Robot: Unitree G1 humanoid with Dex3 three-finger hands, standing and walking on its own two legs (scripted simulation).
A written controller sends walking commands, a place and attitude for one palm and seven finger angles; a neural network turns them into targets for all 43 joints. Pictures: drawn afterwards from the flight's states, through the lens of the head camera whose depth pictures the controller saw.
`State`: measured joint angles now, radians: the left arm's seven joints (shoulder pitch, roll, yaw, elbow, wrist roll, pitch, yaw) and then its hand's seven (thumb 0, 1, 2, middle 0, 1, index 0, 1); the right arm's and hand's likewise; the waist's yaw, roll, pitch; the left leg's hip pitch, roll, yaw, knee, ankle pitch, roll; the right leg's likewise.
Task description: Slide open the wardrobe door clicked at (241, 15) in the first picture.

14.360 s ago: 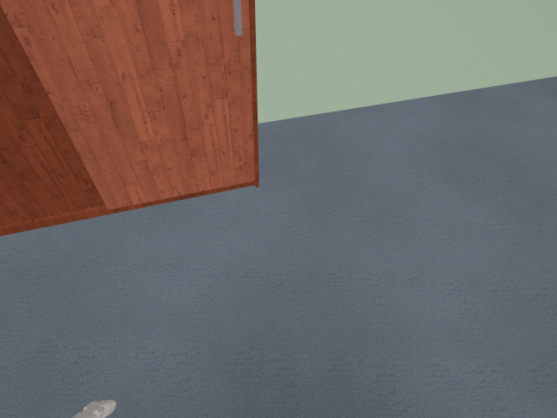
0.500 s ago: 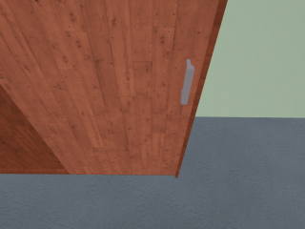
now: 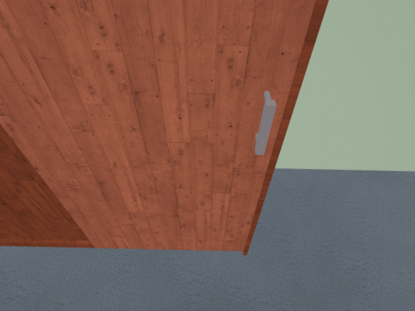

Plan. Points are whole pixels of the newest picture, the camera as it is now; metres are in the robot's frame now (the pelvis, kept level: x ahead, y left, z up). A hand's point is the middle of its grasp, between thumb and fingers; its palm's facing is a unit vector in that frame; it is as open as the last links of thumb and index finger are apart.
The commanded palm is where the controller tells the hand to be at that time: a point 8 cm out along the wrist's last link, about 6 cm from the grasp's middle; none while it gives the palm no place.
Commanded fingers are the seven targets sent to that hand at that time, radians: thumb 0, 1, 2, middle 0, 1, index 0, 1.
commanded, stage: come to a stop and stand still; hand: right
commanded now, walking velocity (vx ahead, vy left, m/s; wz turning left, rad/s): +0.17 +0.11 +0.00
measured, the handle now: (263, 123) +0.51 -0.10 +0.10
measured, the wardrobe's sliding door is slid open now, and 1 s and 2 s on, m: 0.00 0.00 0.00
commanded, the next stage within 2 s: look again from close up in 1.54 s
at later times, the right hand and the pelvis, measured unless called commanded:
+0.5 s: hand out of the picture +0.05 -0.18 -0.17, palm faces +0.05 +0.97 -0.23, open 7.4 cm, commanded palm none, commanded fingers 0.00 -0.90 -0.90 0.20 0.30 0.20 0.30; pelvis +0.03 +0.00 +0.00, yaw -1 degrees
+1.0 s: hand out of the picture +0.02 -0.24 -0.16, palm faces +0.00 +0.97 -0.26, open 7.4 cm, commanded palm none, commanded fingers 0.00 -0.90 -0.90 0.20 0.30 0.20 0.30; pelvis -0.05 -0.03 +0.00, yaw +0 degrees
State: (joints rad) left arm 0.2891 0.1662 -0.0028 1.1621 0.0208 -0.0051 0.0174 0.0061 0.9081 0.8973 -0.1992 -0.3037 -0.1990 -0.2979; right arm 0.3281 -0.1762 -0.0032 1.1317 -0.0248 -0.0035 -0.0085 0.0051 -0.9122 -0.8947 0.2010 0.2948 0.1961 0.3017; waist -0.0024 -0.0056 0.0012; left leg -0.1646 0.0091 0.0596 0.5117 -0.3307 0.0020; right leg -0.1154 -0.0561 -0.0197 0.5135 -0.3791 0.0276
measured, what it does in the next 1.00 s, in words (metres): shifts its weight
